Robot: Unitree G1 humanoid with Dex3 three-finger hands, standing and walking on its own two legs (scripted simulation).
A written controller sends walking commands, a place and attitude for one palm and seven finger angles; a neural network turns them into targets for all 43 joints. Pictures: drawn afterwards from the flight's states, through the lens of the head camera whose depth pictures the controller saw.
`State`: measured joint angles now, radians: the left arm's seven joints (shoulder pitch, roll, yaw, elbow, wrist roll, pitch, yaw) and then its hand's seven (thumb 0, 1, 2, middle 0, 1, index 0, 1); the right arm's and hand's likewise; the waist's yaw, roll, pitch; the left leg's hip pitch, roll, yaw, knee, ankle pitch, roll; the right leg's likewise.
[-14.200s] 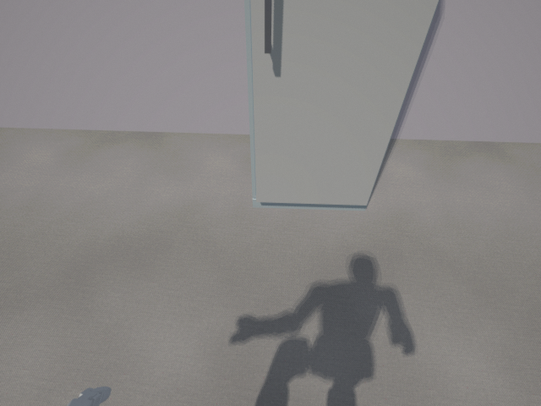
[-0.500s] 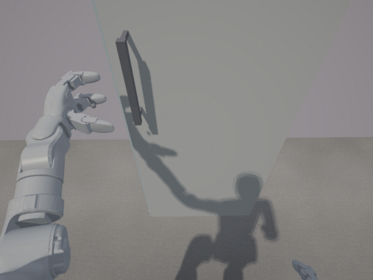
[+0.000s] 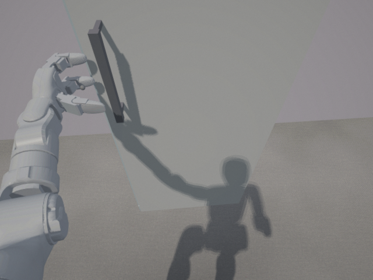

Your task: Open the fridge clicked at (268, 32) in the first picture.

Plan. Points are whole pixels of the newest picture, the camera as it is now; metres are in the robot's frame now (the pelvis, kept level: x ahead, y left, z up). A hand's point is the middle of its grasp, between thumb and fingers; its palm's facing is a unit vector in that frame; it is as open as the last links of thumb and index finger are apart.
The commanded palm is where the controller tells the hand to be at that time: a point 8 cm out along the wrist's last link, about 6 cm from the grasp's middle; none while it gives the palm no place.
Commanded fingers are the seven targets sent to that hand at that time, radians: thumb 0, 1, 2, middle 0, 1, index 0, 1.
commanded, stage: move the hooked fingers beside the handle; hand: left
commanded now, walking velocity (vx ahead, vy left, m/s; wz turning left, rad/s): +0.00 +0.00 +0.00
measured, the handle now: (110, 77) +0.51 +0.17 +0.17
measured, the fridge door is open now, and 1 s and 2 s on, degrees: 0 0 0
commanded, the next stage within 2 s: feel for the door with the fingertips in 1.00 s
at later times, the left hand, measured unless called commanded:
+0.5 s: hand (81, 90) +0.45 +0.21 +0.19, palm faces +0.10 -0.99 +0.00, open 14.0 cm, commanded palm +0.42 +0.26 +0.18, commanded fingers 0.00 -0.50 0.30 -0.30 -1.20 -0.30 -1.20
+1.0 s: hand (79, 93) +0.45 +0.22 +0.18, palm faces +0.13 -0.99 +0.00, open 14.0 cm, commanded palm +0.42 +0.27 +0.18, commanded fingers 0.00 -0.50 0.30 -0.30 -1.20 -0.30 -1.20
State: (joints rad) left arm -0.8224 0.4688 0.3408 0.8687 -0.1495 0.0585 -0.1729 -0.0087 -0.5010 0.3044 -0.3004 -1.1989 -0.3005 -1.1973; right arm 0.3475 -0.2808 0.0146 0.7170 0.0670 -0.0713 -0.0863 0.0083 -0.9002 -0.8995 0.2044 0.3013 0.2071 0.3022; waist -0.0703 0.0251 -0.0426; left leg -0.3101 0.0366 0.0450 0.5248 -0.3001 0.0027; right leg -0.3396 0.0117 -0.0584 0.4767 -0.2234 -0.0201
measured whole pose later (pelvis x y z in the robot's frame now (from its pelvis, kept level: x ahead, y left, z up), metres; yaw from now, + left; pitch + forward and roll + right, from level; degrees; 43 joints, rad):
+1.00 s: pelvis +0.00 +0.01 +0.00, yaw +1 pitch +4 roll -1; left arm -0.83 0.45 0.31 0.87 -0.15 0.10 -0.15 -0.01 -0.50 0.30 -0.30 -1.20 -0.30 -1.20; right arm 0.32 -0.28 0.02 0.71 0.07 -0.06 -0.09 0.01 -0.90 -0.90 0.20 0.30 0.21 0.30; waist -0.06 0.03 -0.04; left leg -0.31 0.03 0.03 0.53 -0.30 0.01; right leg -0.32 0.00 -0.07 0.47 -0.22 -0.01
